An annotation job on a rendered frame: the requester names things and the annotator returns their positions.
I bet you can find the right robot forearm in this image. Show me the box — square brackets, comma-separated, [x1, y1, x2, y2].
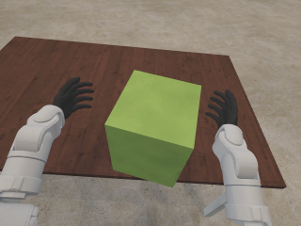
[212, 124, 273, 226]

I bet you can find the carton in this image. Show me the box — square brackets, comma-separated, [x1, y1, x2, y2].
[104, 70, 201, 188]

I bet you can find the table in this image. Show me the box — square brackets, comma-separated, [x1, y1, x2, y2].
[0, 36, 287, 218]

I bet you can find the left robot forearm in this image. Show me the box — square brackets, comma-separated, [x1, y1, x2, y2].
[0, 105, 65, 201]

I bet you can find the left robot upper arm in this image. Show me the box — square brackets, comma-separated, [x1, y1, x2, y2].
[0, 202, 39, 226]

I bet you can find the robot left hand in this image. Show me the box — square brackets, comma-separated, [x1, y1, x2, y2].
[52, 76, 94, 120]

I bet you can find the robot right hand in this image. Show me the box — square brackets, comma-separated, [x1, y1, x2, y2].
[205, 89, 239, 130]

